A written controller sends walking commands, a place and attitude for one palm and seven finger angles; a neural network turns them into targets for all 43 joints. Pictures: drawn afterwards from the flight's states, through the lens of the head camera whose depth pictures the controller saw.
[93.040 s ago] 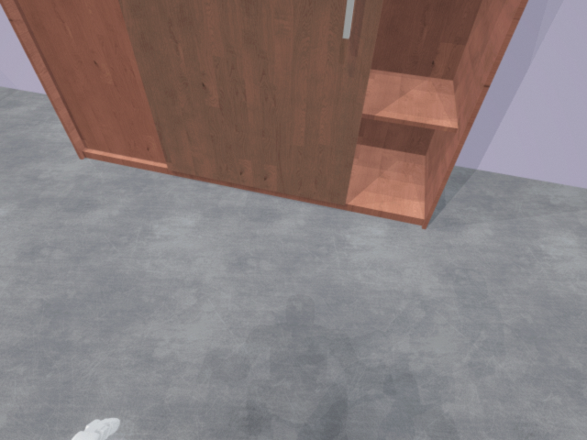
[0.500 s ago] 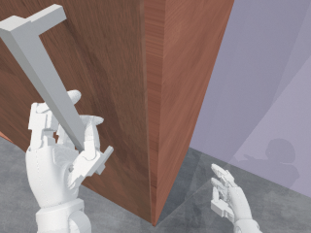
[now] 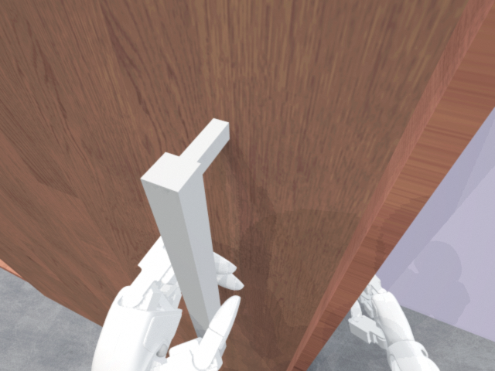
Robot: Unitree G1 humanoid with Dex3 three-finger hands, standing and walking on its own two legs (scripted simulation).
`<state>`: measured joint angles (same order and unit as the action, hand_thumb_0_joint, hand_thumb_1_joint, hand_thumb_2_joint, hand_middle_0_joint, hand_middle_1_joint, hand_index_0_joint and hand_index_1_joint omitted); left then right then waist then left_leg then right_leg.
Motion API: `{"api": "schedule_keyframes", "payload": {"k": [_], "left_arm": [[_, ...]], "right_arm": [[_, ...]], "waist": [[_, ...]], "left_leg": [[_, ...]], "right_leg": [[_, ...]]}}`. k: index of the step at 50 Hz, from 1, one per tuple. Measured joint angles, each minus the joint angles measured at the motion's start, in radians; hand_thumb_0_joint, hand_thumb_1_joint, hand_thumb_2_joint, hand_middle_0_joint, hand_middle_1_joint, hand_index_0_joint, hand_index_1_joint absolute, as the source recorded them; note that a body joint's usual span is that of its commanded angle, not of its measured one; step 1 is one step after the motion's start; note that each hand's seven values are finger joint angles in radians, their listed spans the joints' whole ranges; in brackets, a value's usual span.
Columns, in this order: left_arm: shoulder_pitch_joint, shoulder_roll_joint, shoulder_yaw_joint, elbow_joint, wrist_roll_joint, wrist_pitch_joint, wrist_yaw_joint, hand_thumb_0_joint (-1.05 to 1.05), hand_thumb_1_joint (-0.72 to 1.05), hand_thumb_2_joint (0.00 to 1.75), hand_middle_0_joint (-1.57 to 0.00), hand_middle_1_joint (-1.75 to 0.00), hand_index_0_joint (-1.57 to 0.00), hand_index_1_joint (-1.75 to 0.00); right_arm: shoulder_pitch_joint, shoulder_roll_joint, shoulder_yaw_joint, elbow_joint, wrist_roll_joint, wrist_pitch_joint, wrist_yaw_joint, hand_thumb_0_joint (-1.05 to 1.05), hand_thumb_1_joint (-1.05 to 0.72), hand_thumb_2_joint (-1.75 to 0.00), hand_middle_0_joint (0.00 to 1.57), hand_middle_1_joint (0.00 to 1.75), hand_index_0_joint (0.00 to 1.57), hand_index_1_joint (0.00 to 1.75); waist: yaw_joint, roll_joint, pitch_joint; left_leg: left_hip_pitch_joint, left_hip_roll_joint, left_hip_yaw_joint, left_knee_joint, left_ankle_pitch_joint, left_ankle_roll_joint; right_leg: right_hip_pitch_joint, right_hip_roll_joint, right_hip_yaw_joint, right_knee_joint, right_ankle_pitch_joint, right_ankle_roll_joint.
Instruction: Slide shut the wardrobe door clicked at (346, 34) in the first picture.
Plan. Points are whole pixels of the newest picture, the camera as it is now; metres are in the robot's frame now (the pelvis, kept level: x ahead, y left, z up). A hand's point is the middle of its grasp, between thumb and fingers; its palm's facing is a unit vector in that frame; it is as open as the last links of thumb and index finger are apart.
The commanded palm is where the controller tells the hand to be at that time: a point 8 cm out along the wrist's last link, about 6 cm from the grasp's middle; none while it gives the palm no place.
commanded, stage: step sideways, sliding the door along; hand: left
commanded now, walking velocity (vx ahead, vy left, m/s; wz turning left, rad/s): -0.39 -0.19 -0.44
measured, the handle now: (214, 280) +0.16 +0.07 +0.23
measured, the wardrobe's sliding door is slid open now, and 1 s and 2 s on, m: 0.00 0.00 0.00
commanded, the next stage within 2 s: none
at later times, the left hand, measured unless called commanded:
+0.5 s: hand (230, 348) +0.11 +0.04 +0.21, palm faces +0.02 -1.00 +0.03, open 6.8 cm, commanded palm +0.07 +0.02 +0.19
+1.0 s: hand (227, 349) +0.11 +0.05 +0.21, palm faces -0.02 -1.00 +0.06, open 6.7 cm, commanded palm +0.07 +0.01 +0.20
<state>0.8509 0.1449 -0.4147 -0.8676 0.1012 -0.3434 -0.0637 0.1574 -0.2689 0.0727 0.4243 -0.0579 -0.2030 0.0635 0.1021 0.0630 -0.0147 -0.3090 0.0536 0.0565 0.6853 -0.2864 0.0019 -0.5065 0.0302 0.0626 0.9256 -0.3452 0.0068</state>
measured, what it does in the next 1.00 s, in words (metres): walks backwards, turning right: right foot, then left foot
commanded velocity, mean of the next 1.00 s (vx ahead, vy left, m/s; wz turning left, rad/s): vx -0.06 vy -0.17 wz -0.05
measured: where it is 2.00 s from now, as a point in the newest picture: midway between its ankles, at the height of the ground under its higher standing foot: outside the picture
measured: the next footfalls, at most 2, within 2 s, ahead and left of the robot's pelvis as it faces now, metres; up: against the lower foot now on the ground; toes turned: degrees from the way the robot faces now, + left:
right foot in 0.48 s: -0.25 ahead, -0.16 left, +0.00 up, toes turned -18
left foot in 0.90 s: -0.15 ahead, +0.05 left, +0.00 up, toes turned -11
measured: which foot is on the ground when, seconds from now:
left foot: down 0.00-0.72, up 0.74-0.88, down 0.90-1.00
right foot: up 0.00-0.46, down 0.48-0.92, up 0.94-1.00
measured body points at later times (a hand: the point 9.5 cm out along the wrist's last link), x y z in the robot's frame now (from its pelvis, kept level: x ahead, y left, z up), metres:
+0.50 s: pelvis -0.19 -0.03 +0.00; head -0.13 -0.03 +0.44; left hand +0.10 +0.10 +0.20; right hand -0.04 -0.27 -0.07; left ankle -0.01 +0.08 -0.72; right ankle -0.29 -0.15 -0.73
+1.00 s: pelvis -0.24 -0.02 +0.01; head -0.19 -0.01 +0.45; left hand +0.10 +0.10 +0.20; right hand -0.11 -0.27 -0.08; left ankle -0.19 +0.06 -0.72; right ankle -0.29 -0.16 -0.68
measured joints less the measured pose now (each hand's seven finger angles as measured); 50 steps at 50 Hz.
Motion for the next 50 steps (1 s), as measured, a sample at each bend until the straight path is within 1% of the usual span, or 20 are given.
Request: {"api": "schedule_keyframes", "payload": {"k": [3, 6, 11, 18, 21, 23, 24, 27, 30, 32, 34, 36, 38, 40, 41, 43, 45, 46, 48, 50], "left_arm": [[-0.067, 0.044, 0.031, -0.003, 0.001, 0.011, 0.044, -0.02, 0.57, 0.74, -0.46, -1.40, -0.33, -1.32], [-0.123, 0.041, 0.068, 0.033, -0.011, 0.054, 0.065, -0.01, 0.56, 0.71, -0.47, -1.39, -0.33, -1.31], [-0.235, -0.041, 0.132, 0.091, -0.026, 0.143, 0.101, 0.02, 0.60, 0.75, -0.43, -1.39, -0.33, -1.33], [-0.476, -0.141, 0.241, 0.199, -0.075, 0.205, 0.187, 0.03, 0.74, 0.84, -0.36, -1.38, -0.22, -1.33], [-0.604, -0.135, 0.323, 0.237, -0.058, 0.229, 0.213, 0.02, 0.73, 0.83, -0.39, -1.39, -0.20, -1.30], [-0.694, -0.124, 0.375, 0.262, -0.056, 0.246, 0.230, 0.00, 0.73, 0.82, -0.40, -1.39, -0.18, -1.26], [-0.740, -0.111, 0.407, 0.271, -0.053, 0.257, 0.241, -0.01, 0.73, 0.82, -0.41, -1.39, -0.16, -1.23], [-0.826, -0.098, 0.480, 0.346, -0.071, 0.241, 0.267, -0.02, 0.73, 0.82, -0.43, -1.40, -0.16, -1.19], [-0.872, -0.073, 0.513, 0.424, -0.106, 0.244, 0.276, -0.02, 0.72, 0.83, -0.44, -1.40, -0.16, -1.20], [-0.918, -0.052, 0.531, 0.479, -0.118, 0.262, 0.273, -0.02, 0.73, 0.83, -0.45, -1.40, -0.16, -1.21], [-0.977, -0.032, 0.544, 0.551, -0.120, 0.276, 0.271, -0.02, 0.72, 0.83, -0.45, -1.40, -0.15, -1.21], [-1.040, -0.020, 0.552, 0.620, -0.116, 0.291, 0.273, -0.02, 0.72, 0.83, -0.45, -1.40, -0.15, -1.21], [-1.078, -0.019, 0.554, 0.671, -0.104, 0.301, 0.277, -0.03, 0.72, 0.83, -0.45, -1.40, -0.15, -1.21], [-1.067, -0.024, 0.546, 0.693, -0.103, 0.295, 0.280, -0.03, 0.72, 0.83, -0.45, -1.40, -0.16, -1.22], [-1.053, -0.032, 0.539, 0.694, -0.105, 0.286, 0.279, -0.03, 0.72, 0.83, -0.45, -1.40, -0.17, -1.23], [-1.027, -0.046, 0.514, 0.688, -0.106, 0.261, 0.277, -0.02, 0.72, 0.83, -0.45, -1.40, -0.18, -1.24], [-1.016, -0.058, 0.481, 0.658, -0.101, 0.253, 0.272, -0.02, 0.72, 0.82, -0.45, -1.40, -0.18, -1.24], [-1.024, -0.060, 0.464, 0.645, -0.102, 0.251, 0.269, -0.02, 0.73, 0.82, -0.45, -1.40, -0.18, -1.23], [-1.058, -0.048, 0.439, 0.642, -0.113, 0.239, 0.267, -0.02, 0.74, 0.81, -0.45, -1.40, -0.17, -1.21], [-1.078, -0.047, 0.427, 0.647, -0.116, 0.230, 0.264, -0.02, 0.74, 0.81, -0.45, -1.40, -0.17, -1.22]], "right_arm": [[-0.032, 0.072, 0.005, 0.012, 0.004, 0.020, 0.019, 0.01, -0.90, -0.90, 0.20, 0.30, 0.20, 0.30], [-0.011, 0.111, 0.027, 0.032, 0.001, 0.008, 0.041, 0.01, -0.90, -0.90, 0.20, 0.30, 0.20, 0.30], [0.019, 0.132, 0.063, 0.039, 0.017, 0.031, 0.052, 0.01, -0.90, -0.90, 0.20, 0.30, 0.21, 0.30], [0.029, 0.104, 0.031, 0.051, 0.034, 0.051, 0.017, 0.01, -0.90, -0.90, 0.20, 0.30, 0.21, 0.30], [0.029, 0.089, -0.004, 0.059, 0.046, 0.047, 0.002, 0.01, -0.90, -0.90, 0.20, 0.30, 0.21, 0.30], [0.030, 0.082, -0.028, 0.063, 0.056, 0.038, -0.004, 0.01, -0.90, -0.90, 0.20, 0.30, 0.20, 0.30], [0.030, 0.084, -0.037, 0.063, 0.064, 0.035, -0.006, 0.01, -0.90, -0.90, 0.20, 0.30, 0.20, 0.30], [0.001, 0.062, -0.075, 0.116, 0.071, 0.042, -0.027, 0.01, -0.90, -0.90, 0.20, 0.30, 0.20, 0.30], [0.027, 0.041, -0.108, 0.143, 0.079, 0.051, -0.046, 0.01, -0.90, -0.90, 0.20, 0.30, 0.20, 0.30], [0.046, 0.035, -0.127, 0.152, 0.081, 0.066, -0.053, 0.01, -0.90, -0.90, 0.20, 0.30, 0.20, 0.30], [0.058, 0.037, -0.133, 0.154, 0.087, 0.092, -0.057, 0.01, -0.90, -0.90, 0.20, 0.30, 0.20, 0.30], [0.063, 0.041, -0.133, 0.154, 0.093, 0.110, -0.061, 0.01, -0.90, -0.90, 0.19, 0.30, 0.20, 0.30], [0.061, 0.044, -0.126, 0.174, 0.098, 0.119, -0.065, 0.01, -0.90, -0.90, 0.19, 0.30, 0.20, 0.30], [0.056, 0.043, -0.113, 0.214, 0.092, 0.120, -0.071, 0.01, -0.90, -0.90, 0.19, 0.30, 0.20, 0.30], [0.059, 0.042, -0.108, 0.227, 0.087, 0.118, -0.073, 0.01, -0.90, -0.90, 0.19, 0.30, 0.20, 0.30], [0.070, 0.045, -0.100, 0.235, 0.082, 0.112, -0.076, 0.01, -0.90, -0.90, 0.19, 0.30, 0.20, 0.30], [0.082, 0.045, -0.095, 0.221, 0.083, 0.098, -0.074, 0.01, -0.90, -0.90, 0.19, 0.30, 0.20, 0.30], [0.080, 0.042, -0.096, 0.209, 0.083, 0.087, -0.070, 0.01, -0.90, -0.90, 0.19, 0.30, 0.20, 0.30], [0.042, 0.066, -0.098, 0.204, 0.088, 0.078, -0.058, 0.01, -0.90, -0.90, 0.19, 0.30, 0.20, 0.30], [0.009, 0.091, -0.082, 0.194, 0.087, 0.067, -0.042, 0.01, -0.90, -0.90, 0.19, 0.30, 0.20, 0.30]], "waist": [[0.042, -0.056, 0.048], [0.026, -0.029, 0.054], [-0.003, -0.013, 0.091], [-0.028, -0.027, 0.118], [-0.025, -0.031, 0.115], [-0.016, -0.047, 0.110], [-0.010, -0.079, 0.102], [-0.025, -0.059, 0.135], [-0.042, -0.032, 0.136], [-0.050, -0.026, 0.134], [-0.058, -0.033, 0.132], [-0.065, -0.042, 0.131], [-0.059, -0.068, 0.117], [-0.036, -0.096, 0.092], [-0.026, -0.100, 0.082], [-0.017, -0.101, 0.070], [-0.012, -0.087, 0.062], [-0.013, -0.068, 0.063], [0.002, -0.077, 0.116], [0.017, -0.074, 0.157]], "left_leg": [[0.035, -0.007, 0.115, 0.011, -0.104, 0.050], [0.065, 0.029, 0.142, -0.034, -0.069, 0.042], [0.094, 0.088, 0.186, -0.111, 0.013, 0.038], [-0.007, 0.158, 0.208, -0.150, 0.134, 0.023], [-0.090, 0.186, 0.198, -0.155, 0.189, 0.011], [-0.151, 0.195, 0.198, -0.142, 0.214, 0.002], [-0.186, 0.184, 0.209, -0.121, 0.203, -0.005], [-0.213, 0.165, 0.146, -0.102, 0.123, -0.030], [-0.184, 0.163, 0.104, -0.146, 0.238, -0.014], [-0.173, 0.178, 0.084, -0.134, 0.299, -0.021], [-0.172, 0.181, 0.068, -0.112, 0.263, -0.036], [-0.193, 0.176, 0.053, -0.071, 0.159, -0.037], [-0.240, 0.132, 0.023, 0.078, -0.026, -0.042], [-0.269, 0.060, -0.014, 0.337, -0.095, -0.049], [-0.256, 0.031, -0.019, 0.405, -0.105, -0.047], [-0.167, -0.006, -0.003, 0.317, -0.112, -0.035], [-0.035, -0.016, 0.016, 0.061, -0.014, -0.023], [0.000, -0.010, 0.013, -0.020, -0.044, 0.016], [-0.002, -0.016, 0.019, -0.016, -0.067, 0.044], [0.018, -0.005, 0.025, -0.045, -0.029, 0.036]], "right_leg": [[-0.096, -0.032, -0.031, 0.211, -0.181, 0.025], [-0.106, -0.027, -0.119, 0.268, -0.207, 0.038], [-0.045, -0.013, -0.177, 0.184, -0.088, 0.044], [0.109, -0.036, -0.136, 0.028, -0.120, 0.031], [0.201, -0.042, -0.126, -0.088, -0.130, 0.015], [0.278, -0.052, -0.121, -0.229, -0.094, -0.002], [0.306, -0.071, -0.099, -0.309, -0.075, -0.017], [0.276, -0.055, -0.091, -0.284, -0.085, 0.011], [0.290, -0.032, -0.100, -0.268, -0.072, 0.016], [0.300, -0.015, -0.107, -0.235, -0.087, 0.008], [0.305, -0.008, -0.121, -0.203, -0.118, -0.013], [0.301, -0.011, -0.140, -0.188, -0.107, -0.031], [0.281, -0.035, -0.139, -0.162, -0.110, -0.037], [0.268, -0.057, -0.107, -0.171, -0.108, -0.042], [0.270, -0.060, -0.094, -0.197, -0.091, -0.038], [0.283, -0.063, -0.087, -0.262, -0.052, -0.020], [0.275, -0.055, -0.097, -0.281, -0.035, -0.007], [0.248, -0.042, -0.102, -0.250, -0.031, -0.001], [0.188, -0.041, -0.068, -0.116, -0.097, -0.003], [0.137, -0.033, -0.053, -0.004, -0.139, -0.006]]}}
